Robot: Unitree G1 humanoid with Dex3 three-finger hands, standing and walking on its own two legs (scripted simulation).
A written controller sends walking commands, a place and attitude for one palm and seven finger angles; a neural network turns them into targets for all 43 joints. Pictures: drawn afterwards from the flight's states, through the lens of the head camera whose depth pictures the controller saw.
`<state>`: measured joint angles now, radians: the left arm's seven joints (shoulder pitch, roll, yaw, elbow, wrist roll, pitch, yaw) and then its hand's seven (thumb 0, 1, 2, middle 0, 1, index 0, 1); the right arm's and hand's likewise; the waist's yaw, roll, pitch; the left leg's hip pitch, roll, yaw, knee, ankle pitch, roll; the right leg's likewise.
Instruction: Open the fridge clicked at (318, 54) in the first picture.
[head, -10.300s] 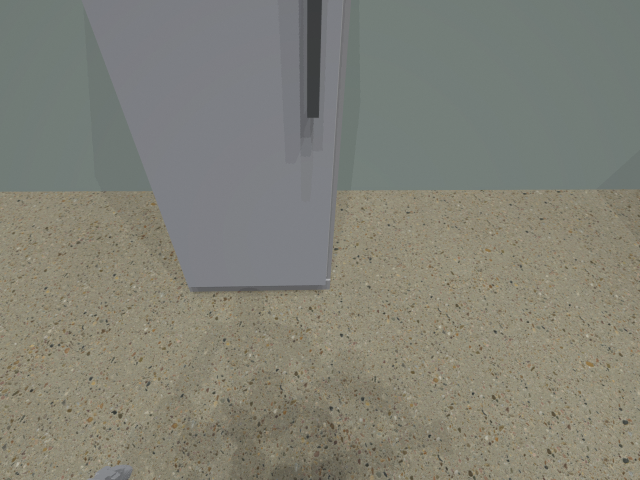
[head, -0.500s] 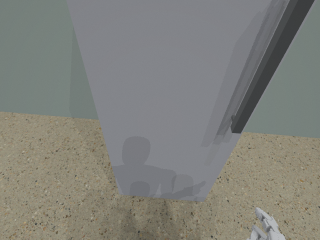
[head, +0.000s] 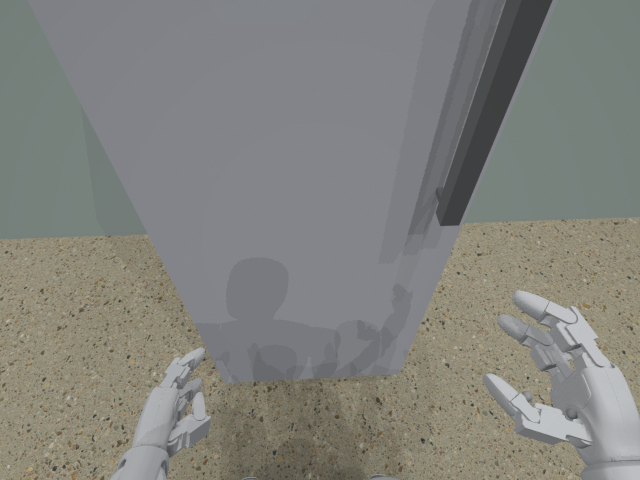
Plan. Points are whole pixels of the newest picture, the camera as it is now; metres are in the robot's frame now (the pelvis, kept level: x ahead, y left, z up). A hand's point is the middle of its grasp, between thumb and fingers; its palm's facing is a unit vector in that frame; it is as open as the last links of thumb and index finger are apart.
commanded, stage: raise the hand to about handle height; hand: right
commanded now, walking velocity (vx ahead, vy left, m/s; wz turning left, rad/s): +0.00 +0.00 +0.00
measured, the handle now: (492, 66) +0.46 -0.17 +0.29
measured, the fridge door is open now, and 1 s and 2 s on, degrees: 0 0 0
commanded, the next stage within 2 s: move the hooked fingers beside the handle in 1.46 s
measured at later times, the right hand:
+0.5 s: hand (596, 298) +0.25 -0.24 +0.18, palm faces +0.03 +0.99 -0.10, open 12.8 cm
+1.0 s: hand out of the picture +0.29 -0.27 +0.27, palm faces +0.07 +0.99 -0.11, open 13.9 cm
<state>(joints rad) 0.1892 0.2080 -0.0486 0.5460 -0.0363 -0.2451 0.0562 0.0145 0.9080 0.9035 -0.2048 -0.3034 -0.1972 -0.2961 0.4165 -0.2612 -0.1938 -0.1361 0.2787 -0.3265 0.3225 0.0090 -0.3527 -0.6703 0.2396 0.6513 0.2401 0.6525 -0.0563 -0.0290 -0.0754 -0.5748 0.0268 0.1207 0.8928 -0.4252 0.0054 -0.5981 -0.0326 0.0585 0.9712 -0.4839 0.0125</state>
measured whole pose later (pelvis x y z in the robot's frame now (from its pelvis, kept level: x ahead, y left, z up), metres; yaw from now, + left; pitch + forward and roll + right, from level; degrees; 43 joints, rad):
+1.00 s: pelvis +0.01 +0.00 +0.05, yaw +1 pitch -3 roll +1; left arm 0.22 0.27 -0.10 0.62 -0.09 -0.24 0.11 0.02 0.91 0.90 -0.21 -0.30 -0.20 -0.30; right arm -0.19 -0.51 -0.49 0.10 0.33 0.24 0.44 -0.01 0.50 -0.31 0.31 1.20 0.31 1.20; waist -0.06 -0.07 -0.03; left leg -0.18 0.02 0.08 0.49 -0.25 0.00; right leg -0.16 -0.02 0.01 0.51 -0.29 0.01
